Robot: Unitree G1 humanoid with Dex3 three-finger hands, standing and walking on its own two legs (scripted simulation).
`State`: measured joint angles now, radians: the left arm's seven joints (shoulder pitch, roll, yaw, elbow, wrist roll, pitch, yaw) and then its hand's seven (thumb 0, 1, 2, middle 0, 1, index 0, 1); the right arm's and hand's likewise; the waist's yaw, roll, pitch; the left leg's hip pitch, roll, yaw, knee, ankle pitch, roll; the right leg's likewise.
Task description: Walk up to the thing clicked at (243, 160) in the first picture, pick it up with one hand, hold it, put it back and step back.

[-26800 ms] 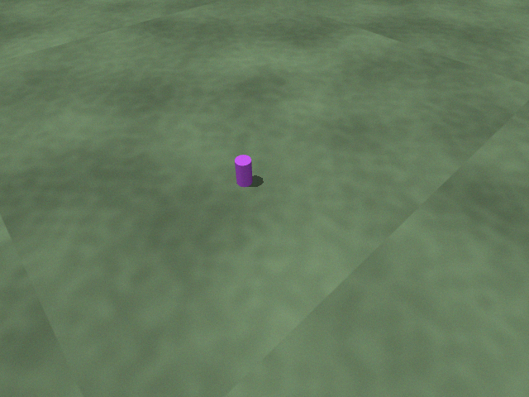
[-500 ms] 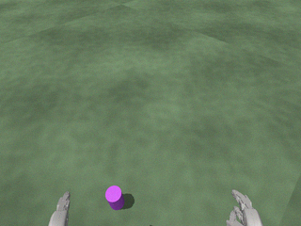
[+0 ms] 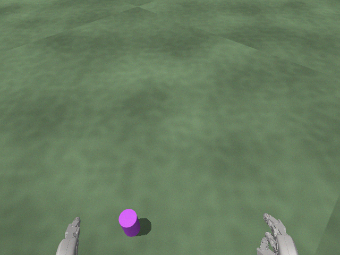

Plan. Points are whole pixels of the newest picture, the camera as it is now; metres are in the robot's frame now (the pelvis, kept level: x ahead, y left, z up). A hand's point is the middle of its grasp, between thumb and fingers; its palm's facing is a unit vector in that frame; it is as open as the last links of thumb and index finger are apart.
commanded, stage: home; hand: left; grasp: from the side
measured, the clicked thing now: (130, 223) +0.43 +0.22 -0.65
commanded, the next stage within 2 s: stand in 0.68 s
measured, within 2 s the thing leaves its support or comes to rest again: neither
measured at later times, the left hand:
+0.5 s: hand out of the picture +0.17 +0.19 -0.06, palm faces +0.11 -0.95 -0.29, open 17.4 cm
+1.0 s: hand out of the picture +0.17 +0.19 -0.06, palm faces +0.11 -0.95 -0.28, open 15.0 cm
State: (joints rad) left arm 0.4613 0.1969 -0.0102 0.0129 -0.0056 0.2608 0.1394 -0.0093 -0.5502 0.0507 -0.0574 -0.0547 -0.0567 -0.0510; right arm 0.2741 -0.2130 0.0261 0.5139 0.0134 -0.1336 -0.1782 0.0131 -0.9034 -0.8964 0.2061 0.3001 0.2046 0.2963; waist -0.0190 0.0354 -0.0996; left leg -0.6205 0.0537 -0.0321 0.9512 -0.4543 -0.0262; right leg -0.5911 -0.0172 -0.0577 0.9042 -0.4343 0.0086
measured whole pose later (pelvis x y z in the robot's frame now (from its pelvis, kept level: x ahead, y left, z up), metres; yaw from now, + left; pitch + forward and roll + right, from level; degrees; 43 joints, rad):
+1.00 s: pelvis +0.00 +0.01 +0.00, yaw +0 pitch +7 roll -2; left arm 0.46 0.20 -0.01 0.01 0.00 0.27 0.14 -0.01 -0.22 0.37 -0.16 -0.22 -0.16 -0.21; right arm 0.28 -0.21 0.03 0.52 0.01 -0.14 -0.18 0.01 -0.90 -0.90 0.21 0.30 0.21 0.30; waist -0.02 0.03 -0.10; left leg -0.61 0.05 -0.03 0.95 -0.46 -0.02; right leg -0.58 -0.02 -0.05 0.89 -0.44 0.02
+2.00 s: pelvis -0.02 +0.01 +0.06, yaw +0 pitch -4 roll +0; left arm 0.18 0.32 0.00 1.13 0.03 -0.01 0.02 0.01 0.90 0.90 -0.21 -0.30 -0.21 -0.30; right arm 0.15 -0.32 -0.02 1.13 -0.02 0.00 0.00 0.01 -0.91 -0.90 0.21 0.30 0.20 0.30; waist 0.01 0.02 0.05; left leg -0.14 0.00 0.02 0.38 -0.16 0.00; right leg -0.15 -0.06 -0.02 0.40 -0.17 0.03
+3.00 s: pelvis +0.02 +0.00 +0.06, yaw -2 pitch -3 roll +0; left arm 0.09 0.33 0.01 1.15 0.01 -0.01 0.01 0.01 0.90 0.90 -0.21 -0.30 -0.21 -0.30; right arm 0.10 -0.34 -0.01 1.15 -0.01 -0.01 0.00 0.00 -0.91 -0.90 0.21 0.30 0.20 0.30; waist 0.00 0.01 0.06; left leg -0.08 0.03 0.03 0.31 -0.18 -0.02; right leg -0.10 -0.03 -0.01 0.33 -0.18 0.02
